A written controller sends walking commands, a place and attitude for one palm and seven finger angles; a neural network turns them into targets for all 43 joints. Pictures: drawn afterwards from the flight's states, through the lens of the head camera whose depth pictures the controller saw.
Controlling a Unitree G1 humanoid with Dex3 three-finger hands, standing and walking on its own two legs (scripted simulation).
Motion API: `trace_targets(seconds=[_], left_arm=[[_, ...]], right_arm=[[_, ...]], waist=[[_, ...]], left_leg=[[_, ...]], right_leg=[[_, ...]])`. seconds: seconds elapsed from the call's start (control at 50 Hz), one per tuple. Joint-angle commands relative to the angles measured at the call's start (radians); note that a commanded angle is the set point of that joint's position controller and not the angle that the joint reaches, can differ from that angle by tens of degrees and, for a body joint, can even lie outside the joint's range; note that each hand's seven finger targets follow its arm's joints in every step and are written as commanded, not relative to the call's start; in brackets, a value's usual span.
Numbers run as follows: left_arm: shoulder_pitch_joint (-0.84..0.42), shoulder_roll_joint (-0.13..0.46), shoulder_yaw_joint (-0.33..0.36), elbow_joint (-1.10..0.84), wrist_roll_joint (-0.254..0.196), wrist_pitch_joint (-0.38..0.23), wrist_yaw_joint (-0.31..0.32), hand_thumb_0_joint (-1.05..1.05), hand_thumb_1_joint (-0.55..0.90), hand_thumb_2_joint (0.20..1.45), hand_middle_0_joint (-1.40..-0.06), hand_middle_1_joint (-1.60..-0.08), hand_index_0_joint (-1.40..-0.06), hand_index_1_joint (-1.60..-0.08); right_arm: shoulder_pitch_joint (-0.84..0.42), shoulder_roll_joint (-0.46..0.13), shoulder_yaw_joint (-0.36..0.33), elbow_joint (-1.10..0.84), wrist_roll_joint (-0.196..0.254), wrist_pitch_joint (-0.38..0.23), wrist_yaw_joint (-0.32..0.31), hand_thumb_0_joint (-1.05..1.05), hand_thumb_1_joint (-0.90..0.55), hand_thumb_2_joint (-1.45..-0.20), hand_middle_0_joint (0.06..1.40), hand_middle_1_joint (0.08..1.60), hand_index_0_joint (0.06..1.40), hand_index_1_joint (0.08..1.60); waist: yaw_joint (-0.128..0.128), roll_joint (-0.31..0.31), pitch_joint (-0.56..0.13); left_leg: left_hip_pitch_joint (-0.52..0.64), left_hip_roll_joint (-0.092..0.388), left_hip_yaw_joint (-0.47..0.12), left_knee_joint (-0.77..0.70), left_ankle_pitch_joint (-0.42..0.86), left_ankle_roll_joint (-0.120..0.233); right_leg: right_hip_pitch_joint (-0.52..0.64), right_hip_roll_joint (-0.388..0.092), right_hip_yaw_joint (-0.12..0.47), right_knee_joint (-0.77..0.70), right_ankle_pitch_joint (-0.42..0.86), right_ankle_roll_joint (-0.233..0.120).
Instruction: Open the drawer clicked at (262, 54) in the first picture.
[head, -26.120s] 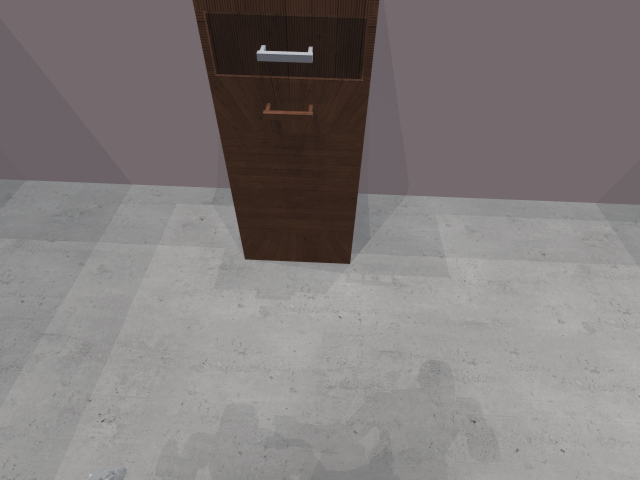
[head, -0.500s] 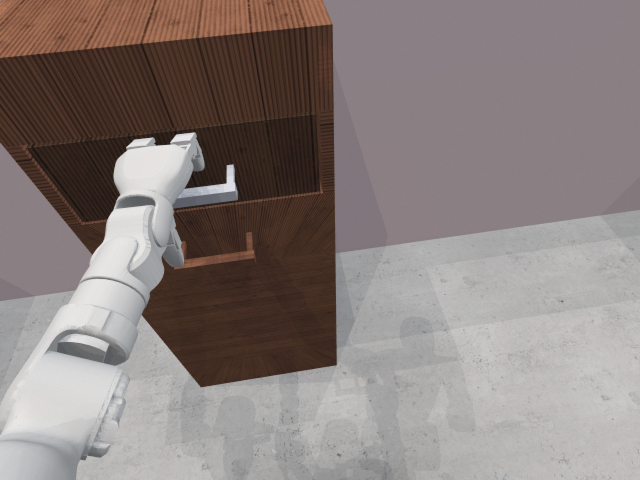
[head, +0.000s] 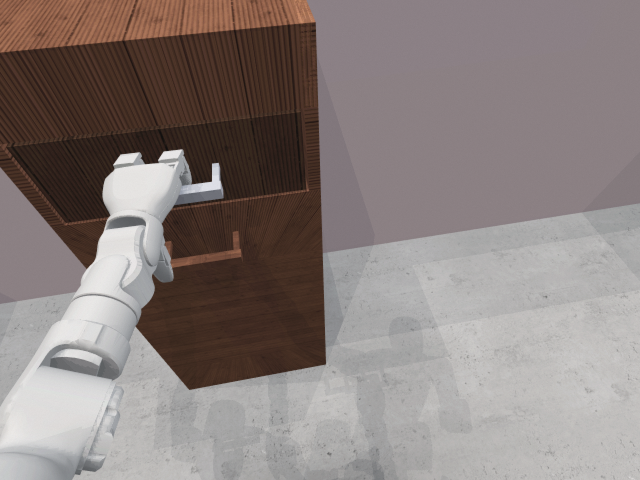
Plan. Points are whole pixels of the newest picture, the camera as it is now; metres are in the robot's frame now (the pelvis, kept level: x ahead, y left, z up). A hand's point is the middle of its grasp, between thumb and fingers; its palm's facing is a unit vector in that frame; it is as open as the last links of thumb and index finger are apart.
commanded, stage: lower the fingers behind the handle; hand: left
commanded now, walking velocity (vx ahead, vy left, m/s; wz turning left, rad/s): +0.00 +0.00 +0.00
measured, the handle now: (174, 186) +0.49 +0.22 +0.10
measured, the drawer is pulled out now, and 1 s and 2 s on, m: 0.00 0.00 0.06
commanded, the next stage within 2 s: close the thumb around the handle in 0.42 s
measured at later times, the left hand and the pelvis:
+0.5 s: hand (164, 219) +0.45 +0.23 +0.08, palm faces +0.00 -0.03 -1.00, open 13.9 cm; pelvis +0.00 +0.00 +0.00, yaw +0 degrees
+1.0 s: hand (164, 217) +0.45 +0.23 +0.08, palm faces +0.01 -0.03 -1.00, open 7.9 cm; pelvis +0.01 +0.01 +0.00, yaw -1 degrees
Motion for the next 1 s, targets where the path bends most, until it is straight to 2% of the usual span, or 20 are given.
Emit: trace_targets(seconds=[0.0,0.06,0.14,0.2,0.26,0.3,0.36,0.42,0.46,0.5,0.58,0.68,0.72,0.78,0.82,0.86,0.88,0.9,0.94,0.98], left_arm=[[-0.372,0.264,0.108,-0.116,0.007,0.029,0.040,0.000,-0.500,0.300,-0.300,-1.200,-0.300,-1.200],[-0.418,0.288,0.125,-0.157,0.014,0.018,0.053,0.000,-0.500,0.300,-0.300,-1.200,-0.300,-1.200],[-0.421,0.262,0.113,-0.191,0.016,0.012,0.074,0.000,-0.500,0.300,-0.300,-1.200,-0.300,-1.200],[-0.410,0.228,0.091,-0.154,0.016,0.027,0.075,0.000,-0.500,0.300,-0.300,-1.200,-0.300,-1.200],[-0.417,0.258,0.110,-0.158,0.014,0.037,0.071,0.000,-0.500,0.300,-0.300,-1.200,-0.300,-1.200],[-0.431,0.267,0.107,-0.123,0.016,0.041,0.068,0.000,-0.500,0.300,-0.300,-1.200,-0.300,-1.200],[-0.415,0.313,0.148,-0.119,0.015,0.035,0.060,0.000,-0.500,0.300,-0.300,-1.200,-0.300,-1.200],[-0.410,0.282,0.117,-0.092,0.015,0.030,0.052,0.000,-0.500,0.300,-0.300,-1.200,-0.300,-1.200],[-0.390,0.338,0.168,-0.107,0.020,0.021,0.054,0.000,-0.500,0.300,-0.300,-1.200,-0.300,-1.200],[-0.382,0.300,0.140,-0.130,0.020,0.017,0.056,0.000,-0.500,0.300,-0.300,-1.200,-0.300,-1.200],[-0.384,0.317,0.153,-0.111,0.018,0.021,0.059,0.000,-0.276,0.396,-0.316,-1.224,-0.316,-1.224],[-0.398,0.302,0.143,-0.170,0.020,0.026,0.070,0.000,0.004,0.516,-0.336,-1.254,-0.336,-1.254],[-0.384,0.290,0.136,-0.146,0.017,0.037,0.070,0.000,0.116,0.564,-0.344,-1.266,-0.344,-1.266],[-0.377,0.315,0.153,-0.151,0.020,0.043,0.069,0.000,0.284,0.636,-0.356,-1.284,-0.356,-1.284],[-0.394,0.271,0.117,-0.139,0.020,0.051,0.066,0.000,0.396,0.684,-0.364,-1.296,-0.364,-1.296],[-0.386,0.315,0.156,-0.133,0.016,0.051,0.063,0.000,0.508,0.732,-0.372,-1.308,-0.372,-1.308],[-0.402,0.330,0.158,-0.129,0.021,0.050,0.062,0.000,0.564,0.756,-0.376,-1.314,-0.376,-1.314],[-0.403,0.281,0.118,-0.142,0.021,0.050,0.060,0.000,0.620,0.780,-0.380,-1.320,-0.380,-1.320],[-0.385,0.313,0.154,-0.135,0.024,0.048,0.061,0.000,0.732,0.828,-0.388,-1.332,-0.388,-1.332],[-0.400,0.286,0.124,-0.142,0.023,0.046,0.057,0.000,0.844,0.876,-0.396,-1.344,-0.396,-1.344]], right_arm=[[-0.010,-0.124,-0.038,-0.111,0.000,-0.037,-0.005,0.000,-0.900,-0.900,0.200,0.300,0.200,0.300],[-0.013,-0.123,-0.042,-0.112,-0.003,-0.040,-0.009,0.000,-0.900,-0.900,0.200,0.300,0.200,0.300],[-0.007,-0.115,-0.046,-0.108,-0.004,-0.049,-0.006,0.000,-0.900,-0.900,0.200,0.300,0.200,0.300],[-0.003,-0.116,-0.046,-0.101,-0.003,-0.050,-0.003,0.000,-0.900,-0.900,0.200,0.300,0.200,0.300],[-0.009,-0.122,-0.044,-0.100,-0.005,-0.047,-0.005,0.000,-0.900,-0.900,0.200,0.300,0.200,0.300],[-0.007,-0.120,-0.039,-0.094,-0.002,-0.047,-0.009,0.000,-0.900,-0.900,0.200,0.300,0.200,0.300],[-0.004,-0.125,-0.040,-0.097,-0.005,-0.044,-0.013,0.000,-0.900,-0.900,0.200,0.300,0.200,0.300],[-0.001,-0.120,-0.035,-0.099,-0.003,-0.044,-0.014,0.000,-0.900,-0.900,0.200,0.300,0.200,0.300],[-0.004,-0.123,-0.039,-0.102,-0.008,-0.043,-0.016,0.000,-0.900,-0.900,0.200,0.300,0.200,0.300],[-0.006,-0.117,-0.040,-0.110,-0.005,-0.043,-0.014,0.000,-0.900,-0.900,0.200,0.300,0.200,0.300],[-0.002,-0.123,-0.041,-0.105,-0.003,-0.044,-0.012,0.000,-0.900,-0.900,0.200,0.300,0.200,0.300],[-0.005,-0.121,-0.046,-0.109,-0.005,-0.046,-0.008,0.000,-0.900,-0.900,0.200,0.300,0.200,0.300],[-0.005,-0.123,-0.043,-0.107,-0.003,-0.046,-0.008,0.000,-0.900,-0.900,0.200,0.300,0.200,0.300],[-0.010,-0.123,-0.043,-0.109,-0.003,-0.043,-0.008,0.000,-0.900,-0.900,0.200,0.300,0.200,0.300],[-0.009,-0.121,-0.042,-0.106,-0.001,-0.045,-0.006,0.000,-0.900,-0.900,0.200,0.300,0.200,0.300],[-0.005,-0.128,-0.042,-0.107,-0.006,-0.044,-0.009,0.000,-0.900,-0.900,0.200,0.300,0.200,0.300],[-0.006,-0.126,-0.040,-0.106,-0.004,-0.042,-0.011,0.000,-0.900,-0.900,0.200,0.300,0.200,0.300],[-0.008,-0.121,-0.040,-0.110,-0.003,-0.043,-0.010,0.000,-0.900,-0.900,0.200,0.300,0.200,0.300],[-0.004,-0.123,-0.042,-0.106,-0.005,-0.045,-0.008,0.000,-0.900,-0.900,0.200,0.300,0.200,0.300],[-0.005,-0.123,-0.039,-0.110,-0.004,-0.043,-0.009,0.000,-0.900,-0.900,0.200,0.300,0.200,0.300]], waist=[[0.013,-0.059,-0.274],[0.008,-0.051,-0.306],[0.011,-0.002,-0.342],[0.001,-0.039,-0.306],[0.002,-0.042,-0.319],[-0.004,-0.061,-0.283],[0.013,-0.070,-0.326],[0.004,-0.071,-0.277],[0.022,-0.063,-0.317],[0.021,-0.035,-0.317],[0.013,-0.062,-0.291],[0.017,-0.022,-0.346],[0.010,-0.042,-0.308],[0.019,-0.039,-0.325],[0.008,-0.024,-0.282],[0.017,-0.063,-0.315],[0.015,-0.045,-0.314],[0.011,-0.026,-0.319],[0.022,-0.039,-0.318],[0.011,-0.040,-0.311]], left_leg=[[0.123,0.024,0.009,-0.037,0.312,0.000],[0.131,0.025,0.009,-0.033,0.323,0.002],[0.177,0.028,0.004,-0.024,0.379,-0.001],[0.166,0.030,0.000,-0.025,0.381,-0.001],[0.160,0.026,0.005,-0.026,0.370,0.001],[0.132,0.023,0.007,-0.030,0.330,0.003],[0.125,0.021,0.011,-0.030,0.350,0.004],[0.106,0.020,0.015,-0.031,0.327,0.003],[0.110,0.022,0.018,-0.030,0.354,0.004],[0.122,0.023,0.019,-0.027,0.375,0.000],[0.112,0.025,0.018,-0.030,0.353,0.001],[0.155,0.027,0.016,-0.020,0.404,0.001],[0.141,0.027,0.015,-0.025,0.384,0.000],[0.141,0.027,0.016,-0.029,0.394,-0.001],[0.151,0.030,0.012,-0.032,0.379,-0.002],[0.142,0.027,0.010,-0.032,0.382,0.001],[0.138,0.027,0.015,-0.032,0.378,0.000],[0.151,0.026,0.014,-0.030,0.384,-0.001],[0.154,0.031,0.008,-0.032,0.387,-0.003],[0.151,0.030,0.009,-0.029,0.398,-0.001]], right_leg=[[0.149,-0.026,-0.003,-0.058,0.313,0.001],[0.164,-0.026,0.002,-0.057,0.324,0.002],[0.147,-0.022,-0.004,-0.042,0.349,-0.002],[0.131,-0.018,-0.012,-0.045,0.346,0.000],[0.154,-0.021,-0.004,-0.051,0.354,0.001],[0.149,-0.024,-0.002,-0.056,0.339,0.006],[0.199,-0.027,0.007,-0.053,0.377,0.006],[0.172,-0.029,0.002,-0.054,0.362,0.009],[0.210,-0.030,0.010,-0.051,0.395,0.007],[0.194,-0.028,0.004,-0.043,0.404,0.006],[0.179,-0.027,0.003,-0.050,0.379,0.009],[0.182,-0.024,0.003,-0.040,0.403,0.004],[0.168,-0.023,-0.002,-0.046,0.389,0.006],[0.187,-0.024,0.000,-0.045,0.397,0.005],[0.144,-0.020,-0.009,-0.052,0.360,0.003],[0.182,-0.019,-0.001,-0.054,0.373,0.003],[0.181,-0.023,0.001,-0.049,0.379,0.005],[0.169,-0.022,-0.002,-0.047,0.376,0.004],[0.165,-0.019,-0.006,-0.045,0.364,0.002],[0.164,-0.021,-0.005,-0.046,0.379,0.003]])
